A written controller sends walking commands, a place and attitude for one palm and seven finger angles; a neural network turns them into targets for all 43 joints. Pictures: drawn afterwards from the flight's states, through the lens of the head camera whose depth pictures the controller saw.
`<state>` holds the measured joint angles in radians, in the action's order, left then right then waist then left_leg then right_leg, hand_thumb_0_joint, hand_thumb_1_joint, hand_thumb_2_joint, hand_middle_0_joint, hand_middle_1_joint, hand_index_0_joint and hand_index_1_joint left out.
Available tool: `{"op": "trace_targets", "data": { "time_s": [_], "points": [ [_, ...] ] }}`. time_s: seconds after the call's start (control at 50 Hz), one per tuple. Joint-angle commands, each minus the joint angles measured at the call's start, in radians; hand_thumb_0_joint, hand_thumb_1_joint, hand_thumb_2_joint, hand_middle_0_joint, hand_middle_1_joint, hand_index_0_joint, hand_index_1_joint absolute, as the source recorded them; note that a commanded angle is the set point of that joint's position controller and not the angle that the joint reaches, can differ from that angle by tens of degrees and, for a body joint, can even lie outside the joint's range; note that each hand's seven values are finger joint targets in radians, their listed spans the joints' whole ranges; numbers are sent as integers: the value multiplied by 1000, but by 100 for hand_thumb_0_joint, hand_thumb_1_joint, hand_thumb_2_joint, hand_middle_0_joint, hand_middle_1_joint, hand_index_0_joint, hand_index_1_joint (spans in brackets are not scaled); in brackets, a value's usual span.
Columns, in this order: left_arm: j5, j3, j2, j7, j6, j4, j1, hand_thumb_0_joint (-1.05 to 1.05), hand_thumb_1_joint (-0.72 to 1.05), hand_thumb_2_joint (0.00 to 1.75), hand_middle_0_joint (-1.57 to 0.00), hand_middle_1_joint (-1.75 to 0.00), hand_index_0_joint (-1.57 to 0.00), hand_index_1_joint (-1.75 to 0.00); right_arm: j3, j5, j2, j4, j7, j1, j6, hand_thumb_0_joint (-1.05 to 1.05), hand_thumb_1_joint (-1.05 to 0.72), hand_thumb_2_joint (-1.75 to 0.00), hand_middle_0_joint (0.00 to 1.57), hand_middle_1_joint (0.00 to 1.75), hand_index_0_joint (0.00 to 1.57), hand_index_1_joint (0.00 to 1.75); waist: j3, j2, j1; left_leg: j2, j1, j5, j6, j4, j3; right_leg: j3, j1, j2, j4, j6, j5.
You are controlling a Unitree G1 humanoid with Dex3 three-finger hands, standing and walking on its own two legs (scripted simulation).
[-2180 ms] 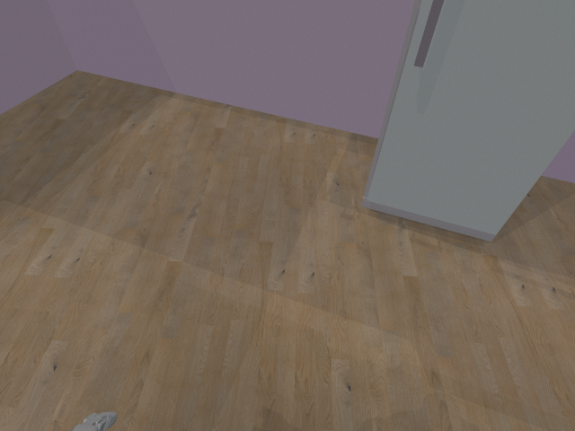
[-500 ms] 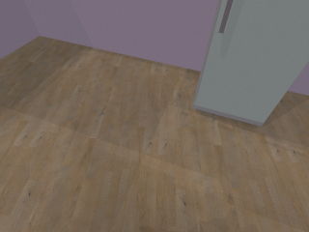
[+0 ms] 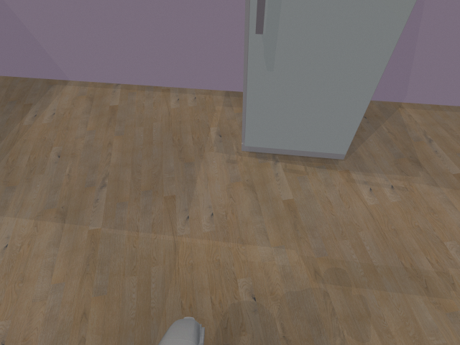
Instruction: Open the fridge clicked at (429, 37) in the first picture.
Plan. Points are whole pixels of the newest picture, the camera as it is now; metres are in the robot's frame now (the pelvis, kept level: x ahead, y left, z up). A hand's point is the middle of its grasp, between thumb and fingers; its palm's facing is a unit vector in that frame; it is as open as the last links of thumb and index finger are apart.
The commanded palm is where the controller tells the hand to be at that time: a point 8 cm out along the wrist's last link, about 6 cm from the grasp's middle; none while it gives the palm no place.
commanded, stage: walk to a spot facing it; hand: left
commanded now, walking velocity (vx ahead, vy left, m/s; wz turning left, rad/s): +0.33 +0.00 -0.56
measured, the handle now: out of the picture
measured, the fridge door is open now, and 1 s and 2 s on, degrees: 0 0 0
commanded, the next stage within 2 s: none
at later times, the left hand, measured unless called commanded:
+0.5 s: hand (129, 253) +0.32 +0.29 -0.18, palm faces -0.24 -0.95 -0.20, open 7.4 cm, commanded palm none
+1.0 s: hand (194, 196) +0.50 +0.16 -0.18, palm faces -0.56 -0.80 -0.22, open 7.3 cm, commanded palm none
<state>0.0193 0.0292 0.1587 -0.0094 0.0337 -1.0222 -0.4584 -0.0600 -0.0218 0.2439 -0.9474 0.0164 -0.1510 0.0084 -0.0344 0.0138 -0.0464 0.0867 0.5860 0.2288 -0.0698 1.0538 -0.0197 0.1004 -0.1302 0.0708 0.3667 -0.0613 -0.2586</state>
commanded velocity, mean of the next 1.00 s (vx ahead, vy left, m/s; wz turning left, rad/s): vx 0.13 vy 0.00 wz -0.60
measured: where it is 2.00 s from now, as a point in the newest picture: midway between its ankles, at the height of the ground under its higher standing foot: (218, 295)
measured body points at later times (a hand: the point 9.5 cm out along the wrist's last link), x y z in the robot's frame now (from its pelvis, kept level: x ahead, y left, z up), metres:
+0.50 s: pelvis +0.19 +0.10 +0.00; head +0.22 +0.14 +0.45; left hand +0.34 +0.34 -0.16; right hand +0.15 -0.15 -0.13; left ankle +0.17 +0.16 -0.75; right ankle +0.15 -0.05 -0.63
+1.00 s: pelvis +0.32 +0.06 -0.02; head +0.36 +0.03 +0.43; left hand +0.53 +0.20 -0.17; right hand +0.22 -0.15 -0.17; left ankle +0.38 +0.21 -0.65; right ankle +0.31 +0.00 -0.75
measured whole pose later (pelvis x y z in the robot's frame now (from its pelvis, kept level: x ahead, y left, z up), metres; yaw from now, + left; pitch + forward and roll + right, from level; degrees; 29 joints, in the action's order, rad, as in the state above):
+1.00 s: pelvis +0.32 +0.06 -0.02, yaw -36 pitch +0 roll +0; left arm 0.01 0.05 0.19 0.02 -0.01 -0.94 -0.17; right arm -0.04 -0.01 0.15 -0.96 -0.02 -0.23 0.04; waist -0.11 0.00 0.03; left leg 0.14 0.50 0.41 -0.08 1.25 -0.02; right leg -0.07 -0.30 0.09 0.57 -0.11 -0.26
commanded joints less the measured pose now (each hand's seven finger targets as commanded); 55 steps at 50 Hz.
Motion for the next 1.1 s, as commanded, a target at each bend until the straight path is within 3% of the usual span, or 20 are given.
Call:
{"op": "trace_targets", "data": {
  "time_s": [0.0,0.12,0.14,0.18,0.2,0.22,0.24,0.26,0.3,0.38,0.5,0.66,0.74,0.78,0.8,0.82,0.84,0.9,0.96,1.08],
  "points": [
    [5,53,188,21,33,43,-72,0,90,90,-20,-30,-20,-30,-11,3,48,120,-1,133,-40,0,-90,-90,20,30,20,30,6,-124,-13,7,155,-13,-8,-65,1,282,147,-248,-116,-126,241],
    [15,61,201,32,22,39,-59,0,90,90,-20,-30,-20,-30,-3,11,28,161,-1,203,-61,0,-90,-90,20,30,20,30,-10,-174,-33,-32,15,76,16,-318,-22,303,136,-250,-37,-122,404],
    [14,65,206,34,21,46,-37,0,90,90,-20,-30,-20,-30,-3,14,30,159,-3,182,-66,0,-90,-90,20,30,20,30,-5,-183,-21,-36,-72,85,26,-379,-15,308,88,-248,-11,-115,431],
    [4,73,218,31,22,62,37,0,90,90,-20,-30,-20,-30,-13,14,64,98,-21,-17,-77,0,-90,-90,20,30,20,30,59,-140,83,-73,-419,-16,45,-577,-34,244,-64,-168,163,-65,501],
    [-3,75,186,24,24,68,38,0,90,90,-20,-30,-20,-30,-33,12,143,47,-36,-190,-80,0,-90,-90,20,30,20,30,164,-23,148,28,-729,-47,60,-596,35,177,-226,-100,354,-32,350],
    [-19,72,125,8,23,86,16,0,90,90,-20,-30,-20,-30,-60,-2,264,11,-41,-329,-85,0,-90,-90,20,30,20,30,265,292,176,365,-916,-51,146,-656,422,19,-460,29,687,33,-236],
    [-13,72,134,6,23,98,32,0,90,90,-20,-30,-20,-30,-48,2,258,16,-40,-329,-74,0,-90,-90,20,30,20,30,229,266,155,458,-814,19,195,-768,566,9,-520,-8,860,43,-314],
    [-3,77,156,5,15,94,67,0,90,90,-20,-30,-20,-30,-35,1,191,36,-37,-229,-69,0,-90,-90,20,30,20,30,109,153,120,423,-638,169,193,-831,483,13,-516,-71,931,45,-245],
    [12,78,140,-19,-3,94,119,0,90,90,-20,-30,-20,-30,-4,5,82,62,-37,-99,-82,0,-90,-90,20,30,20,30,-65,111,55,330,-394,167,155,-866,289,-44,-510,-145,958,58,-104],
    [17,75,85,-32,-47,87,86,0,90,90,-20,-30,-20,-30,8,7,26,25,-47,-136,-104,0,-90,-90,20,30,20,30,-42,157,10,213,-375,-170,67,-831,-25,-77,-474,-143,933,77,51],
    [18,71,72,-28,-73,121,188,0,90,90,-20,-30,-20,-30,13,11,13,-22,-59,-234,-104,0,-90,-90,20,30,20,30,-44,121,18,200,-494,-606,11,-776,-149,-113,-594,-125,892,92,142],
    [10,45,65,-28,-68,177,398,0,90,90,-20,-30,-20,-30,7,-3,62,-71,-64,-330,-69,0,-90,-90,20,30,20,30,-40,114,79,216,-685,-941,102,-663,-245,-268,-516,-76,486,59,25],
    [14,54,106,-15,-52,167,318,0,90,90,-20,-30,-20,-30,-9,5,95,-66,-57,-325,-54,0,-90,-90,20,30,20,30,45,158,31,248,-696,-1173,114,-452,-277,-297,-320,-20,346,12,-36],
    [18,75,181,-5,-24,119,114,0,90,90,-20,-30,-20,-30,-11,18,107,-27,-44,-258,-48,0,-90,-90,20,30,20,30,155,117,-78,249,-481,-887,82,-87,-268,-196,52,-90,134,-37,125],
    [14,87,277,8,-12,99,17,0,90,90,-20,-30,-20,-30,-1,36,58,15,-38,-264,-44,0,-90,-90,20,30,20,30,285,-120,-100,70,-128,47,17,244,-272,219,388,-374,143,-177,703],
    [-17,94,323,25,-17,93,25,0,90,90,-20,-30,-20,-30,-1,31,36,49,-49,-201,-45,0,-90,-90,20,30,20,30,311,-147,-82,-21,25,436,-6,459,-120,402,401,-517,126,-293,1077],
    [-21,91,296,36,-30,106,83,0,90,90,-20,-30,-20,-30,-5,24,39,67,-56,-153,-34,0,-90,-90,20,30,20,30,199,-55,-55,32,28,350,12,421,1,272,277,-483,98,-287,962],
    [-19,72,213,44,-25,153,256,0,90,90,-20,-30,-20,-30,-8,6,21,40,-45,-154,4,0,-90,-90,20,30,20,30,57,7,50,76,-53,177,-8,266,18,150,-49,-339,-7,-127,631],
    [-4,66,206,35,-19,161,299,0,90,90,-20,-30,-20,-30,-6,1,3,21,-46,-199,30,0,-90,-90,20,30,20,30,18,-43,104,58,-113,139,-23,161,5,71,-220,-269,-36,-116,498],
    [5,84,218,19,-33,160,235,0,90,90,-20,-30,-20,-30,-3,3,15,89,-42,-47,11,0,-90,-90,20,30,20,30,72,-169,42,7,-119,128,-30,-124,-21,140,-133,-206,33,-113,451]
  ]
}}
